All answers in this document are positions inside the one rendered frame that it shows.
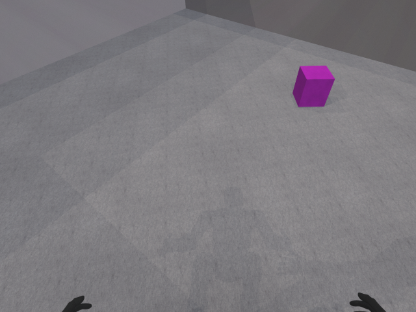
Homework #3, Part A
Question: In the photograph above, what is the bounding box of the robot left hand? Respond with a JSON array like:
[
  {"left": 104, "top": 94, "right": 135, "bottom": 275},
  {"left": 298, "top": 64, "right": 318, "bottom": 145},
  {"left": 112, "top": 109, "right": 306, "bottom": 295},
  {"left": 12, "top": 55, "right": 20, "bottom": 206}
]
[{"left": 62, "top": 296, "right": 92, "bottom": 312}]

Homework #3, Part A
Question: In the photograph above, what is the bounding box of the robot right hand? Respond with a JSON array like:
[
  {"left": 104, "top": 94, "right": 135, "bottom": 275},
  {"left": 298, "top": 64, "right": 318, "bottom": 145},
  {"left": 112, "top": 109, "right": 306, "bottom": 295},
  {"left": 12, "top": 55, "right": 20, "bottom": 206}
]
[{"left": 350, "top": 292, "right": 386, "bottom": 312}]

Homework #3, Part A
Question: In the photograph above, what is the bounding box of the carton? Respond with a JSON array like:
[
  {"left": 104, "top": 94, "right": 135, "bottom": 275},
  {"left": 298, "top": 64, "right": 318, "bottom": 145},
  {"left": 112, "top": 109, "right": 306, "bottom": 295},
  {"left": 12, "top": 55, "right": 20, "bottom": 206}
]
[{"left": 293, "top": 66, "right": 335, "bottom": 107}]

